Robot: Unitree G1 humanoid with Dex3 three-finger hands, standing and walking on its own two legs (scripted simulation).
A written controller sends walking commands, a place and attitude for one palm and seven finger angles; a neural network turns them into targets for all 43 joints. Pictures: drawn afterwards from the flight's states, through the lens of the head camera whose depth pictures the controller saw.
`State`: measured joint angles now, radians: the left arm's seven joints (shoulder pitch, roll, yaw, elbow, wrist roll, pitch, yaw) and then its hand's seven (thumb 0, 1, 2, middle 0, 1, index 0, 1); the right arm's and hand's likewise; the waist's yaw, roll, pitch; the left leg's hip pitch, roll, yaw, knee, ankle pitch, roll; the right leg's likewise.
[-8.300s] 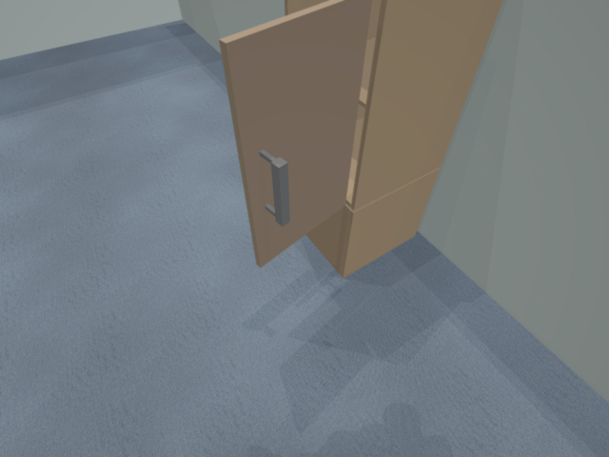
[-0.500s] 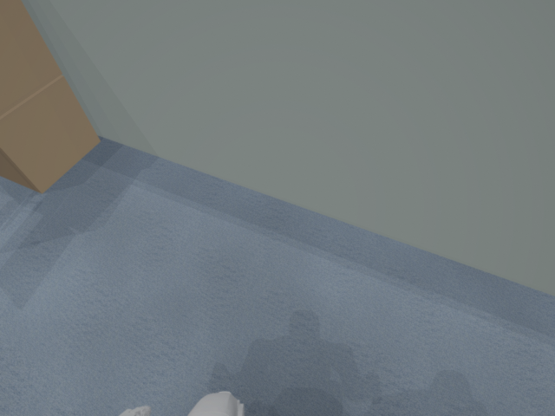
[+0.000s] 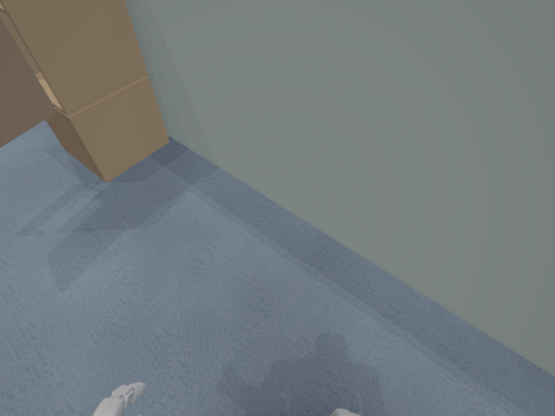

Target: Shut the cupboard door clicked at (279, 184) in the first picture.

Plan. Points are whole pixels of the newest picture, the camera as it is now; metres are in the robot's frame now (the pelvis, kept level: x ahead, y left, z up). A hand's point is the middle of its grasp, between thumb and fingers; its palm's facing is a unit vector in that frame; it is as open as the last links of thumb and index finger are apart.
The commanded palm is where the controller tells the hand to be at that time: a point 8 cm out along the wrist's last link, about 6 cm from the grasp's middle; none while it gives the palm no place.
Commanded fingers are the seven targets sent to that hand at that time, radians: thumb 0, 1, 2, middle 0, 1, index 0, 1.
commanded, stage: walk to a spot facing it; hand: left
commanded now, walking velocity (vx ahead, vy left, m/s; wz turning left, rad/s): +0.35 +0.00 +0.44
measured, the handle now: out of the picture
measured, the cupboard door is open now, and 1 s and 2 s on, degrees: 100 100 100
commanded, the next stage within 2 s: turn to face it in 1.56 s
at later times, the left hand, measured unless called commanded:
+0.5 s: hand out of the picture +0.06 +0.19 -0.18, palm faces +0.30 -0.94 -0.15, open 7.4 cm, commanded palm none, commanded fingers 0.00 0.90 0.90 -0.20 -0.30 -0.20 -0.30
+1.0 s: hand (173, 226) +0.50 +0.26 -0.14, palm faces +0.24 -0.95 -0.20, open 7.4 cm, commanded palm none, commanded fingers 0.00 0.90 0.90 -0.20 -0.30 -0.20 -0.30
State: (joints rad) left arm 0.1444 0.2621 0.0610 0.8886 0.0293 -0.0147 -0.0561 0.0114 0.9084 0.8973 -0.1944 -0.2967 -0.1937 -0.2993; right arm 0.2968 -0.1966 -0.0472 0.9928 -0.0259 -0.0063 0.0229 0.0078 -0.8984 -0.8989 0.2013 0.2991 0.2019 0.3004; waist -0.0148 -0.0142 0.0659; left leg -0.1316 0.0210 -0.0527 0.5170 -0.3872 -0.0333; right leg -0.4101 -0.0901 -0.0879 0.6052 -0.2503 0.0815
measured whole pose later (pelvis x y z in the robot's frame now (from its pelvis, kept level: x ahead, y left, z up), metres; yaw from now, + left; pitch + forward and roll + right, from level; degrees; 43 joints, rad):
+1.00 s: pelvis +0.41 +0.04 +0.00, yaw +18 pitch -2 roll +0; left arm 0.06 0.20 0.04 0.93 0.03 -0.07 -0.03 0.01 0.91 0.90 -0.19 -0.30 -0.19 -0.30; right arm 0.42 -0.17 -0.05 1.14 -0.02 -0.02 0.00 0.01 -0.91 -0.90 0.20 0.30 0.20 0.30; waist -0.06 0.00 0.08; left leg -0.22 0.03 0.02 0.96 -0.48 0.01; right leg -0.34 -0.06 -0.14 0.61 -0.24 -0.04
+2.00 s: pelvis +0.76 +0.20 +0.00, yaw +36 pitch -1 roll +0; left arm 0.07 0.18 0.02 0.91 0.02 -0.03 0.01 0.00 0.91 0.90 -0.20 -0.30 -0.20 -0.30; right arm 0.31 -0.16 -0.05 1.08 -0.01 0.04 0.00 0.01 -0.91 -0.90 0.20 0.30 0.20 0.30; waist -0.07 0.00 0.11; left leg -0.43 0.03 0.05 1.15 -0.49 -0.05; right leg -0.30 -0.08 -0.20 0.56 -0.23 -0.03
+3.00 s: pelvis +0.82 +0.23 +0.01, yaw +62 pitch +0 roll +1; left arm 0.25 0.20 0.03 0.97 0.02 0.00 0.01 0.01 0.91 0.90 -0.20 -0.30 -0.20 -0.30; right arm 0.14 -0.21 -0.05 0.99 -0.01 0.05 0.01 0.01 -0.91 -0.90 0.20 0.30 0.20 0.30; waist 0.02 -0.05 0.09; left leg -0.25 0.00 0.05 0.58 -0.36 -0.05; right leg -0.20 -0.09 -0.13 0.52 -0.31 0.01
